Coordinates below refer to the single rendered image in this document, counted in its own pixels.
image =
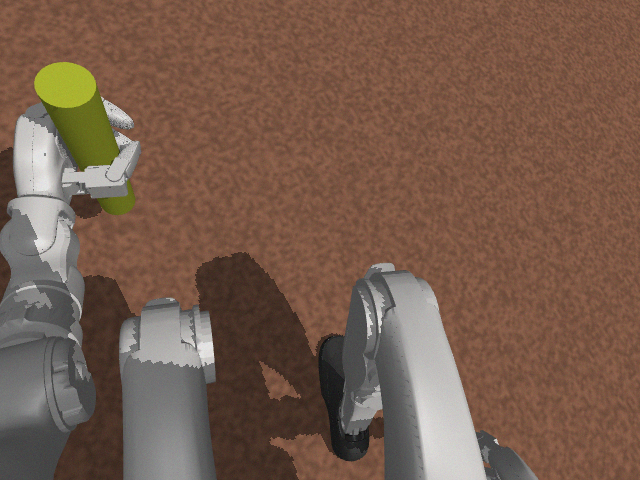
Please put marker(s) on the right robot foot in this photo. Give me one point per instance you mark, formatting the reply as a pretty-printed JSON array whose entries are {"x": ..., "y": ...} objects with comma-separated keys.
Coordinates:
[{"x": 332, "y": 378}]

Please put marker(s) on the left robot arm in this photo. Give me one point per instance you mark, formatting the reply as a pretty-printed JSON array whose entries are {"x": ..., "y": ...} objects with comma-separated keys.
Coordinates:
[{"x": 45, "y": 386}]

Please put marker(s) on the right robot hand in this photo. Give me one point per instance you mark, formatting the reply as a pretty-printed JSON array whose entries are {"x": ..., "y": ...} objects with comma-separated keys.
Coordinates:
[{"x": 505, "y": 463}]

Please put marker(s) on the left robot hand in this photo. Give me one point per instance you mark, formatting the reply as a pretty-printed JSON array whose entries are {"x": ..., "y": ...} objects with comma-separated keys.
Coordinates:
[{"x": 43, "y": 164}]

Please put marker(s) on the can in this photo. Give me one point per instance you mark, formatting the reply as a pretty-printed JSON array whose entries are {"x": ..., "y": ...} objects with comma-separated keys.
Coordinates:
[{"x": 71, "y": 97}]

